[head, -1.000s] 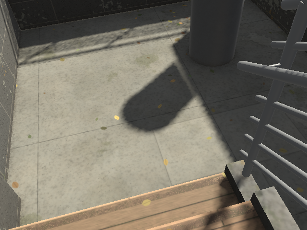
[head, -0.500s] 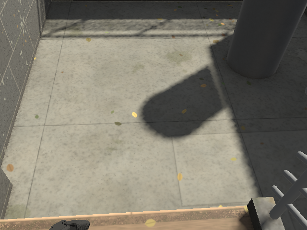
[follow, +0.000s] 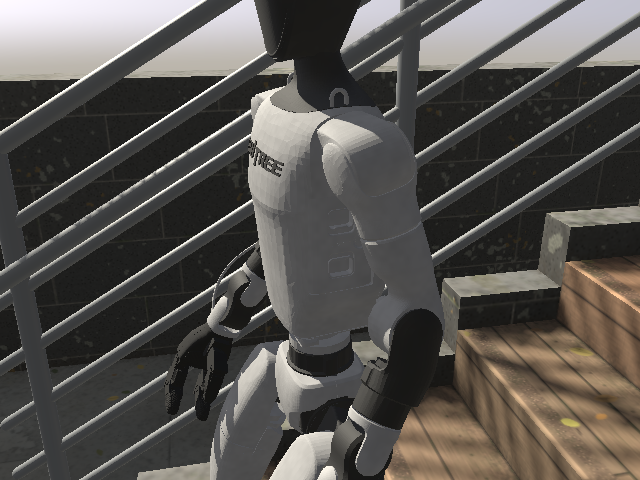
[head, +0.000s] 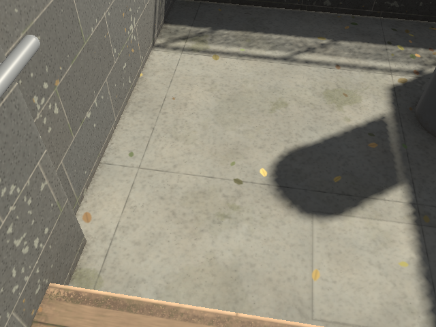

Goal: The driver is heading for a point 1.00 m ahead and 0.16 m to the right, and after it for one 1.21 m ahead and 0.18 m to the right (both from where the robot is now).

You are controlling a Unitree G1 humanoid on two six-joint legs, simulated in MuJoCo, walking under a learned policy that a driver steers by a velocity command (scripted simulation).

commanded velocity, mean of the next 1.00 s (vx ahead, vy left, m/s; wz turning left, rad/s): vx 0.17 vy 0.00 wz -0.11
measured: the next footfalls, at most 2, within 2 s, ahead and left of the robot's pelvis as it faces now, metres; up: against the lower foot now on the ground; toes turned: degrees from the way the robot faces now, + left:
left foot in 0.64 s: +0.28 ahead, +0.17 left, -0.18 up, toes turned -1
right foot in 1.26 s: +0.25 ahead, -0.05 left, -0.18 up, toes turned -20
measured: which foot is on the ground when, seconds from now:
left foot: down 0.00-0.28, up 0.30-0.62, down 0.64-1.00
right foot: down 0.00-0.64, up 0.66-1.00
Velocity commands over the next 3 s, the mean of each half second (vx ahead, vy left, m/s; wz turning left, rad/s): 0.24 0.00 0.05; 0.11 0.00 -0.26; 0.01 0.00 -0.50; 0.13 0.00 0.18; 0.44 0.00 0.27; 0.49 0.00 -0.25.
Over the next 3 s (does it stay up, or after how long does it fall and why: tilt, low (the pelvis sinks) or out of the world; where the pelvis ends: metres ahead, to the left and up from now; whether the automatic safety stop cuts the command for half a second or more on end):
stays up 0.73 -0.03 -0.42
